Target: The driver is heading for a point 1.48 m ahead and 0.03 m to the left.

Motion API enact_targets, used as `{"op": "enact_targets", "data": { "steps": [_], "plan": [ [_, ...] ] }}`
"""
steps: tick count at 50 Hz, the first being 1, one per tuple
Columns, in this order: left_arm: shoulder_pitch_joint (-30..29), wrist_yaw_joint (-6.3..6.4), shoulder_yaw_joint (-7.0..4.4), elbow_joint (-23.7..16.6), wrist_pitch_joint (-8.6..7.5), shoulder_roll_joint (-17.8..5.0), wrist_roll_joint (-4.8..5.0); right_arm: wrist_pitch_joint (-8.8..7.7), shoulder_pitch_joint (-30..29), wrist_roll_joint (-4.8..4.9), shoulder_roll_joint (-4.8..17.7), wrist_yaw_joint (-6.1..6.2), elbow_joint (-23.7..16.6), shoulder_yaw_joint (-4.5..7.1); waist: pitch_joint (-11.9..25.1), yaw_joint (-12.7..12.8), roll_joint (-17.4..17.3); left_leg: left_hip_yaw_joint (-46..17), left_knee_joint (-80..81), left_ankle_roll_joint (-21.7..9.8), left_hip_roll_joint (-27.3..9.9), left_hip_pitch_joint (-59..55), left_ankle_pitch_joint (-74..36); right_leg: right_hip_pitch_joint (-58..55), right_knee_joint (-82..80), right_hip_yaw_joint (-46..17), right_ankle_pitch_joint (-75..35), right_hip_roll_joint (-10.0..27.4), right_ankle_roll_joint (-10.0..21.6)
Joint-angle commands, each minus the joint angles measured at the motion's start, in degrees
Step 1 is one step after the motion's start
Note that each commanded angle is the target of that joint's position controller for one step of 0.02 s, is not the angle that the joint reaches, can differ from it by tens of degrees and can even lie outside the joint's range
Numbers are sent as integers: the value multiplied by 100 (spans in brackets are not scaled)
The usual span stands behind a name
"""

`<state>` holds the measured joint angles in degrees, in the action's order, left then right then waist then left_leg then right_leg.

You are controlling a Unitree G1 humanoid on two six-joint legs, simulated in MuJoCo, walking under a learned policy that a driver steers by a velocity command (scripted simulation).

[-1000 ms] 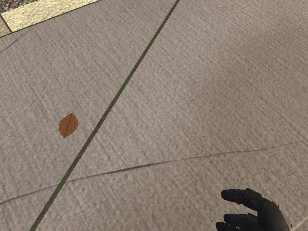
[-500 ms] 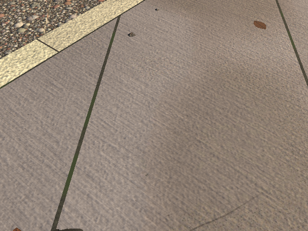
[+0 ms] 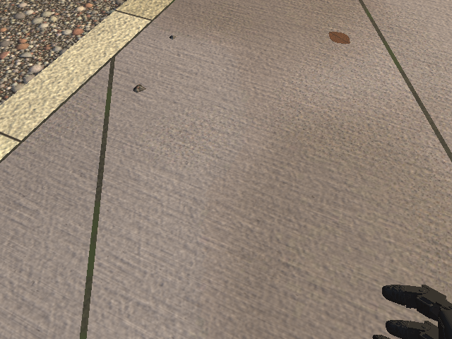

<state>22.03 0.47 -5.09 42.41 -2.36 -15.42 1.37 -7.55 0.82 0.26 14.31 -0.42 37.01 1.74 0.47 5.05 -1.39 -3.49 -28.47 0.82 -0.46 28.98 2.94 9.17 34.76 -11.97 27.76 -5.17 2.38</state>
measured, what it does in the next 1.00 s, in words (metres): walks ahead: right foot, then left foot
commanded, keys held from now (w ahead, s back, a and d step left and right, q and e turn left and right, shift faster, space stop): w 1.00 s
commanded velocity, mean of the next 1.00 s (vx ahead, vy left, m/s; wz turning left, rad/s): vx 0.50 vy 0.00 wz -0.14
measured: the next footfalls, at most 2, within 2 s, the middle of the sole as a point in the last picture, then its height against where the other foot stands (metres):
right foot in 0.44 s outside the picture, level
left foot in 0.92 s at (234, 281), level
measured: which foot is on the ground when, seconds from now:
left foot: down 0.00-0.44, up 0.46-0.90, down 0.92-1.00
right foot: down 0.00-0.00, up 0.02-0.42, down 0.44-0.94, up 0.96-1.00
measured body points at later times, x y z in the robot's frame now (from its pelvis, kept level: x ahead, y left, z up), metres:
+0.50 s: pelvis +0.25 -0.03 +0.01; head +0.27 -0.04 +0.46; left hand +0.49 +0.18 -0.06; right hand +0.25 -0.32 -0.12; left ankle +0.13 +0.13 -0.66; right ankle +0.30 -0.14 -0.72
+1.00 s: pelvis +0.51 +0.00 +0.00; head +0.54 +0.01 +0.45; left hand +0.57 +0.28 -0.12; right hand +0.68 -0.27 -0.08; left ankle +0.60 +0.09 -0.72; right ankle +0.35 -0.14 -0.64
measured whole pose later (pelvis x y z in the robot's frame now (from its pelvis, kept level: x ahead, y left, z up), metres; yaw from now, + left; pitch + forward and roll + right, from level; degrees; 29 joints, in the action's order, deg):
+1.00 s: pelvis +0.51 +0.00 +0.00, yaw -6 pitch +3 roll -1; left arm 21.0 0.0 -3.2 46.0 -3.8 -16.8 1.3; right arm -5.2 6.1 0.2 15.5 -2.2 40.6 2.1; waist -0.5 2.0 0.4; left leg 2.1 -33.9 -3.1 0.2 26.9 10.2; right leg 17.4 61.2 -2.9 26.8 0.8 0.4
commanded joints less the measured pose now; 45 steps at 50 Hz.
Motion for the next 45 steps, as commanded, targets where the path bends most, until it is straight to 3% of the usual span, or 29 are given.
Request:
{"op": "enact_targets", "data": {
  "steps": [1,2,3,4,5,7,8,12,14,18,20,21,22,23,24,25,26,27,28,31,33,36,39,42,44,45],
  "plan": [
    [306,-7,134,-754,-186,190,50,-57,2138,-218,1756,22,78,612,2099,-814,-1538,-3691,724,-1641,-2313,-4752,1411,3076,3348,337,486,-158,-65],
    [503,-12,82,-583,-196,-320,167,-21,2238,-98,1372,-13,113,556,1970,-918,-1499,-4743,1055,-1817,-2517,-4880,2937,3999,4361,168,489,231,-150],
    [12,-17,24,-570,-157,-568,156,40,2031,-59,930,19,82,449,1189,-1069,-878,-3829,1107,-1591,-2219,-4339,3106,4328,4755,245,-36,431,-192],
    [-484,-10,28,-678,-145,-601,33,93,1771,-74,777,28,86,382,675,-1019,-372,-2899,1096,-1408,-1911,-3528,2356,4156,4646,437,-482,621,-183],
    [-809,-5,21,-801,-165,-549,-69,125,1545,-127,681,14,120,344,346,-886,-216,-2346,1158,-1355,-1658,-2807,1597,3913,4295,466,-739,750,-137],
    [-779,-43,39,-851,-140,-372,-35,105,1342,-129,512,-10,201,282,115,-575,-437,-1607,1427,-1302,-1334,-1987,793,3315,3721,514,-820,931,-90],
    [-719,-58,73,-833,-117,-274,-21,91,1343,-81,505,-15,268,282,119,-499,-506,-1385,1517,-1346,-1284,-1863,560,3193,3390,614,-767,962,-104],
    [-1223,-121,249,-905,-151,-33,-106,117,1364,11,915,15,449,394,109,-568,-376,-586,1714,-1359,-1202,-1512,-117,2585,1555,980,-1540,1050,-138],
    [-1512,-165,269,-926,-180,-76,-60,160,1477,75,1070,2,524,424,98,-696,-439,-363,1717,-1280,-1149,-1448,-18,2181,828,1115,-2009,928,-149],
    [-2017,-222,211,-1117,-218,-290,4,251,1822,170,1231,-32,696,448,-30,-850,-440,-465,1499,-1140,-1392,-1903,207,1909,-60,1247,-2035,760,0],
    [-1711,-215,126,-1033,-229,-396,-36,301,1828,186,1245,-26,751,430,76,-596,-373,-325,1018,-968,-1311,-1887,-269,1107,-564,1470,-2098,547,165],
    [-1163,-171,6,-875,-214,-599,-58,298,1879,155,1125,-21,782,376,373,-335,-290,-76,332,-820,-1082,-1760,-940,257,-678,1487,-2033,459,307],
    [-254,-101,-135,-737,-201,-973,-120,264,1784,69,848,-12,697,263,942,107,117,354,-1156,-535,-740,-1059,-701,-1031,-707,605,-2064,1206,636],
    [302,-68,-266,-687,-160,-1634,-210,140,2091,-12,367,-7,442,91,1501,50,1580,713,-3424,-103,42,1097,1703,-2735,-1166,-1877,-1664,2651,1553],
    [575,-100,-188,-588,-170,-1287,-110,45,1900,62,722,-7,459,167,1682,236,1459,18,-4399,-101,48,1989,2898,-2846,-1671,-2965,-1069,2808,1836],
    [266,-118,-81,-600,-192,-1029,-73,15,1609,160,962,-29,364,237,1048,134,1135,-42,-4671,-173,-264,2383,2513,-2383,-1681,-2252,-1009,2634,1627],
    [-77,-130,-10,-649,-193,-808,-87,34,1372,128,910,-27,337,216,723,-9,827,36,-4496,-203,-476,2222,2031,-1742,-1733,-1572,-1283,2352,1455],
    [-403,-156,47,-673,-190,-646,-112,72,1284,36,857,-23,335,219,406,-192,637,32,-4139,-170,-602,1965,1709,-1072,-1914,-1147,-1676,2141,1360],
    [-631,-174,88,-692,-210,-528,-152,136,1322,-2,825,-27,335,240,249,-397,683,-8,-3873,-139,-716,1595,1501,-542,-2096,-823,-2031,1974,1285],
    [-754,-166,46,-589,-299,-612,-136,292,1351,-11,587,-34,341,187,109,-638,640,71,-3310,-4,-724,1219,1033,82,-2457,-198,-2662,1829,1303],
    [-668,-120,4,-472,-316,-718,-121,306,1002,-42,466,-33,260,129,5,-576,487,101,-2538,35,-717,1159,460,175,-2542,175,-2860,1734,1231],
    [-464,-62,-44,-313,-280,-879,-84,258,420,1,349,-100,156,58,-109,-365,504,224,-1316,7,-545,749,-382,243,-2550,583,-2782,1599,1038],
    [-119,-66,-89,-125,-247,-1022,-13,226,-68,64,436,-178,-7,65,-202,-156,518,263,-696,-65,-408,572,-542,-51,-2417,553,-2461,1752,953],
    [-3,-44,-124,16,-180,-1090,13,189,-234,70,572,-246,-139,110,-280,-173,567,256,-305,-279,-330,517,-101,-521,-2117,427,-2530,1972,820],
    [-79,-24,-133,64,-116,-1128,5,170,151,46,702,-247,-65,182,-86,-440,624,466,-56,-448,-144,-133,197,-697,-1596,511,-3387,1914,655],
    [-72,-13,-92,77,-89,-1029,-16,172,797,12,887,-212,131,294,311,-739,548,623,22,-587,26,-1044,224,-621,-784,748,-4200,1634,518]
  ]
}}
